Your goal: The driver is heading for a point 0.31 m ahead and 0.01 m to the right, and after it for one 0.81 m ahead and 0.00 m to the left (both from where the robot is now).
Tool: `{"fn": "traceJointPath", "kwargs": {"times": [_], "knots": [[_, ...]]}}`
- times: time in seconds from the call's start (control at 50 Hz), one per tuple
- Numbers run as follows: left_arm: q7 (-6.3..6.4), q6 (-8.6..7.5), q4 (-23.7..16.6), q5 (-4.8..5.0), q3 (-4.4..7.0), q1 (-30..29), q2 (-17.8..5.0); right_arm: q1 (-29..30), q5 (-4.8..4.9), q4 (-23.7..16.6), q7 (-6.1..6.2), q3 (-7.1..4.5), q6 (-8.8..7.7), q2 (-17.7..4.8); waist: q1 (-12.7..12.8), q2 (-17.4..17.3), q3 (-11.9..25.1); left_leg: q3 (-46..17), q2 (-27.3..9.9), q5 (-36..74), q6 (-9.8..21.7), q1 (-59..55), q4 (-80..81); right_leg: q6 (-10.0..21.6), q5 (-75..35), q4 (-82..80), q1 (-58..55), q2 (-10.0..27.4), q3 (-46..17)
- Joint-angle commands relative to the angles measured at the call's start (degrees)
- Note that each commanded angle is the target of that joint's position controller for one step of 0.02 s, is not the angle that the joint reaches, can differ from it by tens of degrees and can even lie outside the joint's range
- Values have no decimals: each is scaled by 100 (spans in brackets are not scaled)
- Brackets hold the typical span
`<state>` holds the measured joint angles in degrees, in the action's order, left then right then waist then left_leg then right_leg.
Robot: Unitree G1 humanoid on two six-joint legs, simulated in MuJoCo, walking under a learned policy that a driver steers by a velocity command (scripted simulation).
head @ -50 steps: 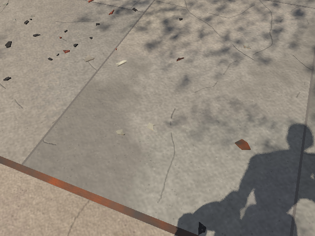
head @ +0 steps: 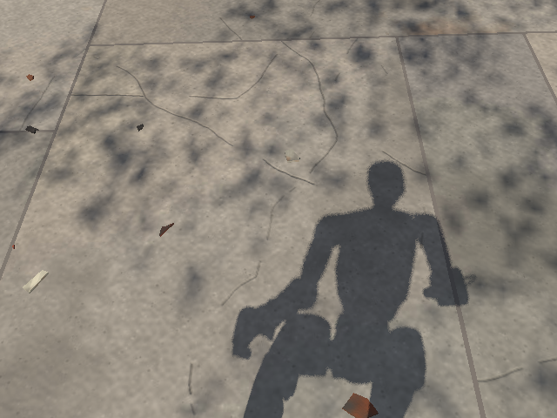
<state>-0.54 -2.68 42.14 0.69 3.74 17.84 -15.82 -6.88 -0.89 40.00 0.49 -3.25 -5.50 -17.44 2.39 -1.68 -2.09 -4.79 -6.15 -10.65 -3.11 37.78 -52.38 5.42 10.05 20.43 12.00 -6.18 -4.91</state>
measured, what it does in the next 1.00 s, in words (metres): walks ahead, turning right: left foot, then right foot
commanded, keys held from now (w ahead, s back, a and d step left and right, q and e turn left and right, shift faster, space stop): w+e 0.12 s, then e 0.48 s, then q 0.40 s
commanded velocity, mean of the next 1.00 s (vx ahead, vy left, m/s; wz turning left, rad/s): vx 0.18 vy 0.00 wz -0.34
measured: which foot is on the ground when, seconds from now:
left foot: up 0.00-0.18, down 0.20-0.68, up 0.70-1.00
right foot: down 0.00-0.22, up 0.24-0.66, down 0.68-1.00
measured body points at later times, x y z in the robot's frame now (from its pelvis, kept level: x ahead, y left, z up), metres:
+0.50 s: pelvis +0.21 +0.05 +0.00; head +0.26 +0.04 +0.44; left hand +0.44 +0.28 -0.10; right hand +0.26 -0.25 -0.11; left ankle +0.27 +0.15 -0.75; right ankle +0.22 -0.10 -0.69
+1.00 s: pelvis +0.25 +0.00 -0.01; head +0.27 -0.01 +0.44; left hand +0.51 +0.17 -0.10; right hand +0.24 -0.30 -0.13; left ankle +0.27 +0.13 -0.71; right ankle +0.23 -0.10 -0.75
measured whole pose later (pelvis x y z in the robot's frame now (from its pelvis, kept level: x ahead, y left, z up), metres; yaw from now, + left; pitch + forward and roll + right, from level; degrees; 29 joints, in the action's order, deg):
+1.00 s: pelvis +0.25 +0.00 -0.01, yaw -18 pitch +0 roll +0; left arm 1.9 1.5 39.8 -1.2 2.5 3.6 -13.1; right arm -11.0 1.2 47.7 0.6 -3.8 3.4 -17.6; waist -1.8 -1.2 -2.8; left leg 1.7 -3.6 -26.7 -4.9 21.7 -49.4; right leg 2.1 13.9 28.0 14.4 1.3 7.2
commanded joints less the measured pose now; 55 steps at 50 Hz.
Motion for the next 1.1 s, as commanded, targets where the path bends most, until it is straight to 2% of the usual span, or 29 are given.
{"fn": "traceJointPath", "kwargs": {"times": [0.02,0.08,0.12,0.16,0.18,0.2,0.22,0.24,0.26,0.28,0.3,0.32,0.36,0.4,0.48,0.6,0.64,0.66,0.68,0.7,0.72,0.74,0.76,0.8,0.84,0.92,1.04,1.08,1.1], "knots": [[114,-67,-407,51,273,-160,-1005,334,7,-389,-17,-25,-46,-213,-25,577,244,224,315,1143,-120,-602,1231,821,-1121,-684,410,1058,-848],[144,-12,-304,85,289,146,-1042,813,114,-514,-101,-31,-108,-288,180,672,218,174,539,1561,-105,-926,1977,719,-582,-532,274,1165,-1159],[160,22,-265,103,282,252,-986,858,141,-551,-149,-87,-154,-448,151,714,232,14,567,1346,-9,-1002,2304,647,-352,-216,-91,1308,-1530],[193,87,-288,66,306,172,-996,652,88,-527,-160,-171,-201,-610,-19,877,237,11,651,901,171,-1236,2521,465,-987,347,-383,1316,-1797],[206,124,-348,63,295,48,-929,311,51,-439,-145,-215,-232,-653,-220,916,378,115,686,1033,299,-1685,2767,308,-1314,757,-414,1160,-1797],[205,129,-442,46,236,-25,-734,-111,-38,-384,-111,-270,-266,-788,-441,808,766,28,412,1567,506,-2548,2894,61,-1496,1516,-235,816,-1584],[216,124,-633,-67,123,7,-425,-819,-146,-374,-61,-347,-257,-1157,-663,26,1649,-899,-698,2888,870,-4083,2551,-229,-140,3126,532,399,-1078],[195,101,-672,45,48,1122,-227,-1022,-153,-231,-96,-390,-127,-1356,-179,-1874,2416,-3110,-2074,3220,1957,-5654,2646,-563,3153,4751,2281,-235,-567],[205,140,-482,80,167,1192,-873,-873,4,-364,-108,-293,-44,-871,-273,-1206,2214,-3270,-2013,2285,1863,-5337,2803,-703,2795,5450,2698,298,-700],[215,218,-572,83,257,518,-1137,-658,24,-454,-65,-197,27,-534,-468,-710,1539,-2289,-1693,2138,1636,-4721,2865,-811,2367,5645,2879,451,-487],[245,306,-648,59,279,158,-1117,-359,-14,-460,-46,-142,103,-444,-404,-318,1143,-1611,-1403,2328,1511,-4035,2960,-889,2066,5536,2771,626,-284],[260,382,-725,26,309,-4,-1083,-145,-13,-426,-36,-120,154,-389,-302,-313,794,-1160,-1186,2460,1487,-3443,3058,-929,1893,5328,2667,780,-210],[252,513,-744,80,261,133,-746,45,-72,-331,-18,-142,171,-463,-118,-646,535,-433,-869,2485,1471,-2622,3426,-955,1630,4872,2118,862,74],[255,548,-847,56,215,2,-565,94,-66,-243,9,-199,174,-596,-127,-709,576,-140,-965,2810,1627,-2666,3581,-1000,1398,4383,2107,909,192],[156,565,-993,13,188,-354,-543,240,28,-151,72,-270,298,-770,-199,-499,862,317,-1140,2488,1684,-2883,3676,-948,596,3386,1757,1056,288],[-29,643,-1291,14,252,-910,-671,161,181,24,-10,-360,431,-1025,-349,-569,573,674,-1285,1634,1440,-3089,3455,-642,607,2033,1235,942,663],[-47,609,-1266,-20,241,-780,-562,132,293,142,-30,-334,462,-1016,-202,-479,592,695,-1150,1625,1237,-3042,2977,-423,242,961,596,734,748],[-10,573,-1180,-54,276,-579,-664,-60,304,268,-58,-264,461,-828,-133,-265,666,860,-909,1414,964,-2753,2556,-260,-501,282,-124,646,644],[83,543,-1166,-92,353,-337,-1052,-284,103,301,-105,-100,429,-415,-179,647,1052,1286,-451,338,466,-2064,1642,-25,-2516,81,-1238,1468,-344],[162,507,-1326,-240,260,-589,-1206,-425,-125,164,-177,89,397,-50,-383,1844,1253,1245,133,-2443,-47,-926,586,948,-3917,262,-1776,2790,-1714],[132,410,-1193,-318,110,-508,-645,-104,-3,232,-154,-24,445,-419,-27,1227,1479,564,47,-2799,-189,-1021,-20,1380,-3564,188,-1240,2848,-1548],[95,321,-1048,-314,43,-649,-522,-56,147,272,-153,-79,497,-586,-123,1041,1206,396,13,-2672,-188,-1029,-194,1181,-3260,160,-1048,2509,-1062],[79,266,-951,-280,64,-861,-584,-123,183,374,-118,-93,541,-563,-204,970,1064,332,0,-2467,-172,-965,-117,920,-2930,137,-973,2279,-740],[107,208,-849,-247,62,-1219,-633,-302,139,552,-35,-145,644,-660,-327,964,833,234,84,-1888,-263,-1361,-149,756,-3154,74,-464,2150,-284],[166,225,-791,-239,120,-1398,-751,-441,191,586,5,-172,693,-680,-395,973,765,400,218,-1625,-303,-1511,-127,758,-3105,81,-332,2073,38],[273,336,-609,-186,182,-1331,-779,-220,221,430,52,-156,793,-533,-182,900,624,537,201,-1643,-241,-1280,2,917,-2364,1,-510,2335,1],[311,412,-416,-124,261,-1498,-849,-294,199,265,-60,-170,849,-466,-232,934,628,807,232,-1488,16,-1606,730,832,-2078,110,-585,2554,132],[330,439,-360,-27,283,-1653,-886,-581,192,321,-123,-191,848,-441,-440,926,669,1009,363,-885,220,-2096,1572,568,-1894,436,-446,2467,374],[337,457,-284,36,285,-1624,-841,-787,166,383,-140,-218,837,-474,-543,825,657,1034,482,-283,395,-2471,2253,288,-1453,768,-255,2303,591]]}}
